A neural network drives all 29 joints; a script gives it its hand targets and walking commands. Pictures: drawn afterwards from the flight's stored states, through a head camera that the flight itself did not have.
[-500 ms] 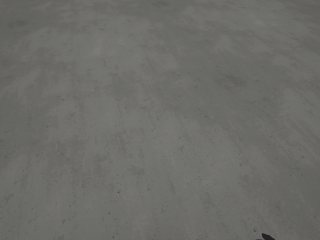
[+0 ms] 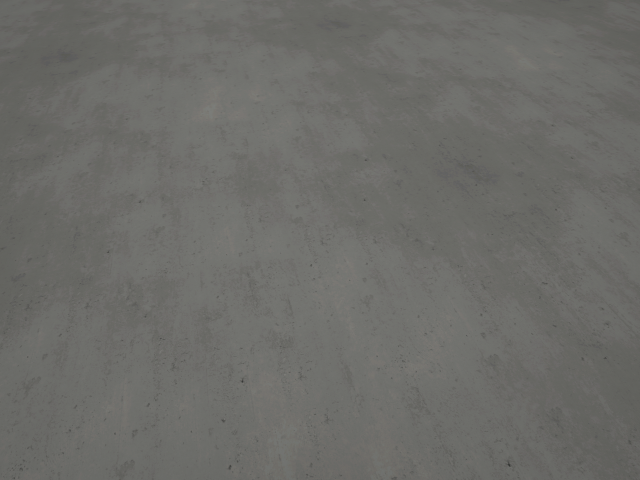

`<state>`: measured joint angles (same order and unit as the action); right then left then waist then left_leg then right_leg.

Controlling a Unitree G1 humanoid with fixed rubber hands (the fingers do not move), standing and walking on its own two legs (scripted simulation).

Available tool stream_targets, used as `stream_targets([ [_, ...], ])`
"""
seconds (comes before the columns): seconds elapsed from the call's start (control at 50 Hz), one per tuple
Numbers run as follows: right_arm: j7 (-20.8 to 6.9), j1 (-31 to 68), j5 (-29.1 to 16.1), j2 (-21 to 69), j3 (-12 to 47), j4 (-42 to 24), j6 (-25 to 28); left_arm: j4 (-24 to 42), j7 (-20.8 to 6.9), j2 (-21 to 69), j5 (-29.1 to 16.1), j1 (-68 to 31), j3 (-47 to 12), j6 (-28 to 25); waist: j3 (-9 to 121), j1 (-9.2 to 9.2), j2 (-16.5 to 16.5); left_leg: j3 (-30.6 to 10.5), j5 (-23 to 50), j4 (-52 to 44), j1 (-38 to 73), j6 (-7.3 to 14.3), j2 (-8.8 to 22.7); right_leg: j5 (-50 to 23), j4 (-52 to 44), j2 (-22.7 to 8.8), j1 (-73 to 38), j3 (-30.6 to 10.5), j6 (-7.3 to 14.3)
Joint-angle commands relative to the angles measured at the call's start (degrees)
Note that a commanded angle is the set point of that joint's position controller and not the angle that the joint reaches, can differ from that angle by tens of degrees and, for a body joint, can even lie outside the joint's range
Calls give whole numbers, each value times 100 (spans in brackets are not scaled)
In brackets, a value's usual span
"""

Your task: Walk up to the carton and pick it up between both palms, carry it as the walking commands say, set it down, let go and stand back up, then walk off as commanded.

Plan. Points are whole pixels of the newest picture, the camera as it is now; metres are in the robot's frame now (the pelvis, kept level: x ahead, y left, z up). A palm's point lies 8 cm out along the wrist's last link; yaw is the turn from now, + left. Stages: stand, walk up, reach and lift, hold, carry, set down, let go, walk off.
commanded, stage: stand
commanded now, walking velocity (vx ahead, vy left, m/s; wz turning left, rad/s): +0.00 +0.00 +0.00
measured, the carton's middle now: out of the picture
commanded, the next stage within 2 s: none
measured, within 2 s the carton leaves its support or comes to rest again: neither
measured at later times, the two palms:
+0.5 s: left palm out of the picture -0.02 +0.23 -0.14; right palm out of the picture -0.01 -0.22 -0.15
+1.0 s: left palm out of the picture -0.02 +0.21 -0.15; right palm out of the picture -0.02 -0.22 -0.15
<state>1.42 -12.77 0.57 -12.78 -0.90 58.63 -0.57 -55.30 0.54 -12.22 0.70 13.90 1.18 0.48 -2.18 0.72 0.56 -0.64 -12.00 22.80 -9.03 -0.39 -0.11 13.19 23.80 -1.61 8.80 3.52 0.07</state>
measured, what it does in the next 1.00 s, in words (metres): stands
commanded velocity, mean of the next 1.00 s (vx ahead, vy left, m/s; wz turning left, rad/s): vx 0.00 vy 0.00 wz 0.00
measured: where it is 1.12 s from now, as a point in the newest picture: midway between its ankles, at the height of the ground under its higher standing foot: outside the picture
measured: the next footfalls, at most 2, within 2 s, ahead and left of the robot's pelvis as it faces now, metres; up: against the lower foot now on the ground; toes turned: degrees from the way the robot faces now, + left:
none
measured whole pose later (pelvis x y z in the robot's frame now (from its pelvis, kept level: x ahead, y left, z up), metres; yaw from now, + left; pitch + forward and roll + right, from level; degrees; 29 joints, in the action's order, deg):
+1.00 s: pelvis +0.00 +0.00 +0.00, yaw +0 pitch -1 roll +0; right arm 2.3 -17.1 0.6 -8.0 0.1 66.7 0.3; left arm -64.8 2.0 -8.0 0.7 17.6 -0.2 -0.5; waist -1.8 0.3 0.0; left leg -0.4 -12.6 23.3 -9.5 -0.5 0.2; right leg 13.8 24.3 -1.3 9.4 3.2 0.3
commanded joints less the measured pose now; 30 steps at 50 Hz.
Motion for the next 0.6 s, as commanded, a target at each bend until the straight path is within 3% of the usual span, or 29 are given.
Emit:
stream_targets([
  [0.0, 31, -180, 0, -571, -87, -32, 58, 11, 22, -507, -1, 191, 99, -49, -180, -8, -240, -576, 102, -585, -170, 167, 488, -16, -530, -417, 221, -484, 115],
  [0.22, 49, -361, 3, -397, -39, 313, 88, -476, 67, -358, 3, 476, 38, -77, -189, -22, -60, -550, 18, -584, -229, 231, 450, -27, -531, -417, 260, -465, 94],
  [0.58, 84, -692, 1, -83, 27, 669, 99, -824, 134, -120, 1, 712, -63, -99, -213, -27, -54, -426, 463, -408, -233, 209, 426, -274, -436, -435, 262, -469, 112],
])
